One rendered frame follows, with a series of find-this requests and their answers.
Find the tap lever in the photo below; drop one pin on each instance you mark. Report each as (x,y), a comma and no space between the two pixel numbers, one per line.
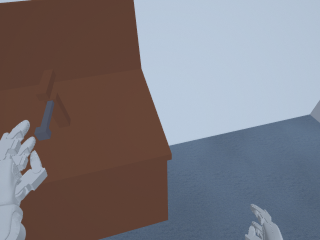
(43,132)

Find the robot left forearm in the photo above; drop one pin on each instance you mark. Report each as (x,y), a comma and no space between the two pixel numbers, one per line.
(11,227)

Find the counter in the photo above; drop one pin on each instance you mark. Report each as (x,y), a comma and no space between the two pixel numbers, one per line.
(106,159)

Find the right robot hand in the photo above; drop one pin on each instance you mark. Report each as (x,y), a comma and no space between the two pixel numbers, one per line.
(268,230)

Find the left robot hand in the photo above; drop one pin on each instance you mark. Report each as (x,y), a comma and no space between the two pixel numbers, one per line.
(14,159)

